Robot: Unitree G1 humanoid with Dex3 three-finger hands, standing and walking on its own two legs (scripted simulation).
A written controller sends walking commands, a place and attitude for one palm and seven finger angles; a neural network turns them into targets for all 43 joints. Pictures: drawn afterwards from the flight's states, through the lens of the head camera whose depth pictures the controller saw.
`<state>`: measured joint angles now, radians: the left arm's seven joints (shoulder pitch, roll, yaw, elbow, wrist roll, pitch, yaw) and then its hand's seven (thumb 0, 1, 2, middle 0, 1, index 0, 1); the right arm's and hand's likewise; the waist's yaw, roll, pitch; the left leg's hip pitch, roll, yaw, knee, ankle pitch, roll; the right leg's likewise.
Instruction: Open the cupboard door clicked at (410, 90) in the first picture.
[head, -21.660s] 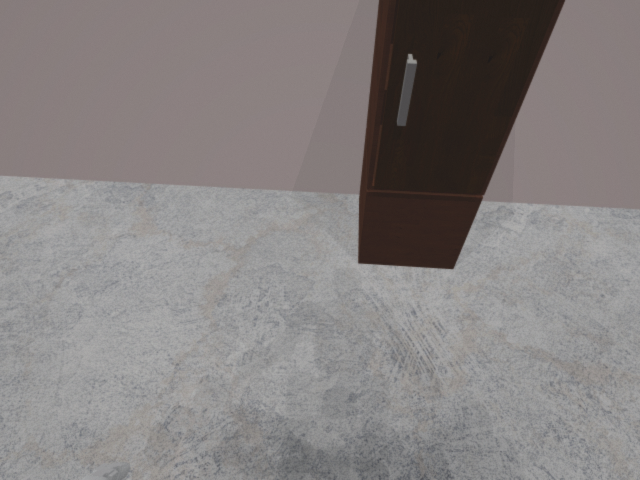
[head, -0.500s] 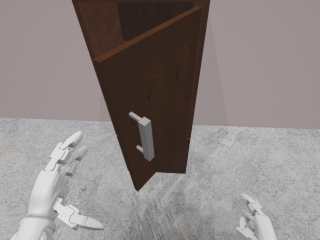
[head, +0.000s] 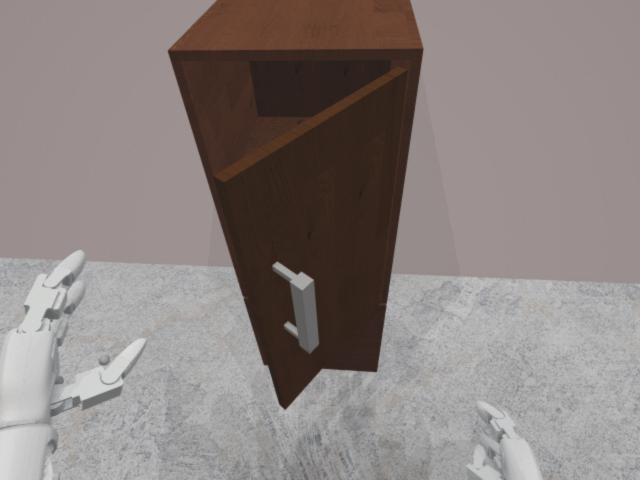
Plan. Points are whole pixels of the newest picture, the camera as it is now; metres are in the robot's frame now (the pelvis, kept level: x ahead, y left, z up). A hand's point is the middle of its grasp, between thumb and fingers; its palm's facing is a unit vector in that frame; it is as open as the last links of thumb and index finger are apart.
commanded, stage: draw the hand back to the body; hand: left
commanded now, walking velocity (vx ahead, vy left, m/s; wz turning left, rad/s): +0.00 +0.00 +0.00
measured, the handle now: (295, 308) +0.35 +0.09 +0.00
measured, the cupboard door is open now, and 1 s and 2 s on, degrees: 54 54 54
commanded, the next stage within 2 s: step back with the hand held close in 0.54 s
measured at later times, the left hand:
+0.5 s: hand (78, 348) +0.19 +0.26 +0.15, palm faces +0.45 -0.79 -0.43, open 7.5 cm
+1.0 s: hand (60, 365) +0.17 +0.26 +0.15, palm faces +0.32 -0.78 -0.54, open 7.4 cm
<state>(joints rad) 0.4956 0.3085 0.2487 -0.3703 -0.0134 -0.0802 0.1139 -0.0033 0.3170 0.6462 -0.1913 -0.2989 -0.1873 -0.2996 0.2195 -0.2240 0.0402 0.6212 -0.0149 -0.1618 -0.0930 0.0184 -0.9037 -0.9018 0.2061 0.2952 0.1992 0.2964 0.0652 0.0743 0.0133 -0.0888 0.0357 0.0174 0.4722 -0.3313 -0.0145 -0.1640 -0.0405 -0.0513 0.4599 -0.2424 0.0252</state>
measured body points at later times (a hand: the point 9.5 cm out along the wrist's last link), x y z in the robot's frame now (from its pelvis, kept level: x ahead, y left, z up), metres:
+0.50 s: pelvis +0.00 +0.00 +0.01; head -0.02 -0.03 +0.45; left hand +0.16 +0.30 +0.17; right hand +0.18 -0.22 -0.08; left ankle -0.05 +0.12 -0.74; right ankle +0.00 -0.14 -0.74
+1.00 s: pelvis -0.04 +0.01 +0.00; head -0.02 +0.00 +0.45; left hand +0.15 +0.30 +0.18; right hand +0.14 -0.24 -0.08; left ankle -0.05 +0.12 -0.74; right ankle +0.01 -0.14 -0.74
